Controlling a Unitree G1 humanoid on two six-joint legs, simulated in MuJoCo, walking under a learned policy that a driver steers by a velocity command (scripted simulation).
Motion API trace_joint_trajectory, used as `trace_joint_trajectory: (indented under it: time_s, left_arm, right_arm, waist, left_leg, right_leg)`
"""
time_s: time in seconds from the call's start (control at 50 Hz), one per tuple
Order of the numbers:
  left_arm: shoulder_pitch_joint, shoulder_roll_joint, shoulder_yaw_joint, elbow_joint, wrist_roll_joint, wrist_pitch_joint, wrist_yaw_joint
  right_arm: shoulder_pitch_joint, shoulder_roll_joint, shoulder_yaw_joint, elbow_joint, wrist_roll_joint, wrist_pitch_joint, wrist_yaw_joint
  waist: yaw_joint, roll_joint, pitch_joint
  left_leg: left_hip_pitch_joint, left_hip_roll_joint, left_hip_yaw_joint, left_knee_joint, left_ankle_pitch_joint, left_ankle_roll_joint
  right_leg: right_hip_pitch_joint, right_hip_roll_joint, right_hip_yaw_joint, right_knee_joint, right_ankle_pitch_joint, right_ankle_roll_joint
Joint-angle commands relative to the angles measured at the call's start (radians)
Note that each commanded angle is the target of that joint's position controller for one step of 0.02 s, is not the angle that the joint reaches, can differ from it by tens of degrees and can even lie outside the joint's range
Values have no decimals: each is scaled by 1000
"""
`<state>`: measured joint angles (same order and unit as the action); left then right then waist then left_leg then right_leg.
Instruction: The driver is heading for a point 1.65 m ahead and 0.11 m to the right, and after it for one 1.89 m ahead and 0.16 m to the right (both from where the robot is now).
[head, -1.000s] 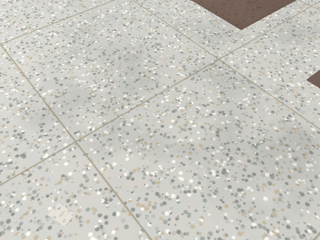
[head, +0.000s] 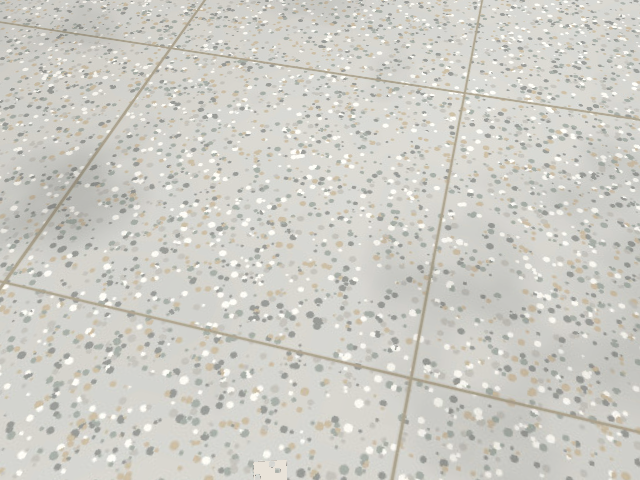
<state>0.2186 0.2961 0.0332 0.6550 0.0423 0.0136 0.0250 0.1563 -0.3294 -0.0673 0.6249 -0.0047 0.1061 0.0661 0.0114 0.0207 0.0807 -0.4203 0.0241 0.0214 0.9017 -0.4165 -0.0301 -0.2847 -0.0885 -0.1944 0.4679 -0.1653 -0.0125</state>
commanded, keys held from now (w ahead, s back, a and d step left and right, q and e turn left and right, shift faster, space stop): q+shift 0.12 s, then shift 0.50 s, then e+shift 0.38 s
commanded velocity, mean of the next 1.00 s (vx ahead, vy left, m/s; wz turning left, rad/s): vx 0.01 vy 0.00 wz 0.16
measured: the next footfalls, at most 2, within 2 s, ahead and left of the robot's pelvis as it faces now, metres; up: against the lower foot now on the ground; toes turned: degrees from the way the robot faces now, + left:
left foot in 0.08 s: +0.02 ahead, +0.11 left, +0.00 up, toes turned +11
right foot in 0.56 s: +0.07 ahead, -0.07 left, +0.00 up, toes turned +17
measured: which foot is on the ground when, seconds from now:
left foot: up 0.00-0.06, down 0.08-1.00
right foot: down 0.00-0.08, up 0.10-0.54, down 0.56-0.88, up 0.90-1.00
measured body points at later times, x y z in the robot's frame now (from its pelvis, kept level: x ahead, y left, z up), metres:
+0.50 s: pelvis +0.00 +0.02 +0.00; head +0.02 +0.03 +0.45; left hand +0.03 +0.32 -0.11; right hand +0.21 -0.19 -0.10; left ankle -0.01 +0.11 -0.74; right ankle +0.04 -0.09 -0.71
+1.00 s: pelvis -0.01 +0.02 +0.00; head +0.02 +0.03 +0.45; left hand +0.10 +0.31 -0.11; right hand +0.11 -0.26 -0.10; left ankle -0.02 +0.11 -0.74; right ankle -0.02 -0.08 -0.67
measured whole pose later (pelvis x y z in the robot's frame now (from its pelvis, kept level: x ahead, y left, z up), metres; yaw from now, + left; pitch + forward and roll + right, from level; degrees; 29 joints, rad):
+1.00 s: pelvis -0.01 +0.02 +0.00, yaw +3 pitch +1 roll +0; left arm 0.18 0.33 0.09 0.70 0.02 0.08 -0.03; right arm 0.23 -0.29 -0.03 0.73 -0.03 0.02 -0.05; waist 0.00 -0.04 0.06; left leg -0.23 -0.01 0.08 0.47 -0.25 0.05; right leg -0.48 0.06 0.02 1.03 -0.45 0.00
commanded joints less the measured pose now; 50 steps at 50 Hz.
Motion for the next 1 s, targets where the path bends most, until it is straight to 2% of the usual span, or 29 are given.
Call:
trace_joint_trajectory:
  time_s: [0.02, 0.06, 0.08, 0.1, 0.12, 0.14, 0.16, 0.18, 0.22, 0.28, 0.4, 0.48, 0.52, 0.54, 0.56, 0.58, 0.6, 0.64, 0.68, 0.72, 0.8, 0.84, 0.86, 0.88, 0.9, 0.92, 0.94, 0.96, 1.0]
  left_arm:
    - [-13, 176, 60, -64, -1, -10, -11]
    - [-2, 180, 67, -57, -18, -1, -20]
    - [39, 163, 69, -44, -20, 6, -25]
    - [91, 88, 53, -58, -16, 19, -34]
    - [-59, 96, 43, -146, -3, 38, -16]
    - [-92, 113, 45, -137, -10, 44, -7]
    - [-60, 106, 44, -113, -27, 39, -4]
    - [-26, 115, 48, -80, -28, 30, -4]
    - [39, 133, 56, -26, -11, 31, -10]
    - [28, 105, 48, -16, -26, 42, -20]
    - [-14, 73, 33, -9, -27, 49, -17]
    - [7, 62, 27, 5, -42, 42, -6]
    - [60, 36, 19, 27, -41, 30, 0]
    - [73, 40, 15, 32, -29, 16, 6]
    - [69, 96, 17, 22, -6, 0, 13]
    - [-7, 151, 26, 13, -20, -2, 6]
    - [-37, 102, 16, 13, -28, -5, -1]
    - [-70, 47, -8, 25, -27, -7, -9]
    - [-31, 90, 6, 36, -38, -9, -14]
    - [-30, 157, 37, 23, -50, -2, -24]
    - [-25, 165, 63, 5, -40, 21, -34]
    - [-60, 156, 71, -15, -38, 28, -38]
    - [-95, 138, 69, -34, -43, 32, -41]
    - [-137, 98, 60, -64, -53, 34, -46]
    - [-97, 60, 53, -73, -41, 35, -43]
    - [-49, 112, 68, -40, -8, 39, -37]
    - [-18, 124, 78, -15, -9, 44, -41]
    - [-2, 114, 79, -5, -17, 52, -49]
    - [-18, 94, 70, -19, -30, 67, -74]
  right_arm:
    - [-13, -75, -20, -90, 8, -12, 6]
    - [38, -73, -25, -76, 6, -20, 0]
    - [109, -103, -36, -45, -5, -31, -14]
    - [124, -212, -55, -53, -7, -42, -37]
    - [153, -314, -90, -85, -16, -46, -48]
    - [141, -248, -77, -67, -23, -45, -54]
    - [69, -203, -58, -72, -21, -44, -62]
    - [0, -169, -47, -78, -21, -44, -65]
    - [-18, -114, -25, -76, -6, -52, -69]
    - [41, -104, -18, -45, -5, -64, -66]
    - [79, -97, -9, -5, -20, -72, -69]
    - [60, -93, -2, 21, -24, -73, -67]
    - [25, -78, 7, 32, -10, -73, -73]
    - [27, -52, 17, 36, -5, -77, -76]
    - [65, 7, 33, 34, -6, -84, -77]
    - [92, -9, 27, 45, -2, -78, -77]
    - [93, -39, 21, 72, -16, -70, -77]
    - [80, -2, 31, 103, -16, -69, -69]
    - [34, -37, 25, 100, -29, -81, -75]
    - [78, -71, 10, 123, -20, -88, -88]
    - [87, -25, 14, 100, -22, -88, -107]
    - [116, -26, 14, 90, -20, -96, -109]
    - [134, -47, 9, 86, -21, -101, -114]
    - [156, -101, -4, 84, -27, -104, -120]
    - [138, -166, -19, 82, -32, -101, -121]
    - [112, -122, -7, 59, -28, -101, -118]
    - [80, -70, 9, 38, -24, -99, -118]
    - [34, -53, 15, 27, -29, -96, -120]
    - [7, -64, 14, 19, -35, -99, -122]
  waist:
    - [4, -223, -149]
    - [-30, -169, -155]
    - [-54, -42, -144]
    - [-24, 263, -84]
    - [-94, 284, -73]
    - [-84, 163, -70]
    - [-41, 156, -54]
    - [-6, 138, -66]
    - [6, 136, -130]
    - [-14, 87, -146]
    - [-47, 102, -108]
    - [-34, 100, -103]
    - [13, 69, -110]
    - [20, 28, -120]
    - [-9, -127, -149]
    - [-48, -213, -101]
    - [-40, -199, -100]
    - [-53, -173, -83]
    - [-19, -185, -79]
    - [-20, -137, -80]
    - [-22, -147, -70]
    - [-42, -129, -87]
    - [-59, -75, -92]
    - [-71, 50, -85]
    - [-46, 243, -82]
    - [-28, 149, -105]
    - [-4, 44, -125]
    - [19, 19, -116]
    - [10, 102, -97]
  left_leg:
    - [119, -16, 70, -146, -15, 30]
    - [241, -43, 83, -334, 63, 59]
    - [343, -25, -27, -471, 121, 81]
    - [387, 234, -427, -596, 292, 144]
    - [275, 348, -638, -603, 506, 298]
    - [287, 298, -507, -588, 485, 299]
    - [242, 236, -409, -587, 465, 270]
    - [237, 166, -337, -577, 473, 238]
    - [255, 124, -268, -546, 639, 235]
    - [311, 138, -288, -545, 665, 244]
    - [306, 158, -346, -549, 549, 262]
    - [238, 150, -375, -516, 609, 252]
    - [190, 118, -375, -480, 563, 208]
    - [130, 89, -374, -467, 445, 157]
    - [83, 10, -299, -362, 262, 105]
    - [109, -118, -163, -362, 39, 80]
    - [192, -87, -133, -315, -8, 70]
    - [281, -68, -132, -457, 154, 68]
    - [316, -33, -161, -501, 302, 60]
    - [232, -53, -99, -415, 206, 53]
    - [130, -80, -53, -305, 55, 52]
    - [152, -60, -85, -344, 45, 70]
    - [204, -11, -140, -432, 39, 89]
    - [291, 106, -273, -578, 63, 139]
    - [330, 326, -456, -669, 328, 244]
    - [321, 404, -430, -626, 574, 312]
    - [296, 363, -335, -600, 646, 310]
    - [276, 303, -229, -587, 634, 276]
    - [309, 222, -94, -584, 593, 225]
  right_leg:
    - [71, -244, 117, -120, 37, -124]
    - [18, -243, 51, 1, 6, -55]
    - [-84, -201, 2, 158, -84, 13]
    - [-332, -73, -69, 456, -468, 94]
    - [-454, 40, 128, 584, -514, 116]
    - [-447, 8, 200, 646, -415, 103]
    - [-413, 8, 212, 633, -305, 88]
    - [-370, 9, 212, 620, -222, 80]
    - [-300, 33, 188, 669, -172, 75]
    - [-296, 46, 195, 620, -180, 65]
    - [-200, 67, 201, 384, -229, 29]
    - [-40, 100, 187, 217, -256, 1]
    - [103, 106, 182, -15, -118, -16]
    - [206, 52, 243, -135, 7, -26]
    - [270, -135, 434, -209, 70, -56]
    - [126, -234, 523, -189, 259, -160]
    - [68, -225, 494, -179, 255, -197]
    - [27, -105, 398, -161, 148, -124]
    - [24, -36, 400, -128, 158, -65]
    - [49, -38, 445, -112, 133, -92]
    - [10, -95, 606, -81, 190, -179]
    - [-33, -75, 637, -50, 179, -168]
    - [-97, -25, 601, 3, 137, -128]
    - [-220, 81, 481, 137, -5, -58]
    - [-303, 227, 261, 352, -312, -14]
    - [-302, 153, 229, 583, -437, -3]
    - [-264, 127, 242, 664, -402, 2]
    - [-243, 104, 235, 697, -340, 11]
    - [-261, 88, 199, 644, -263, 36]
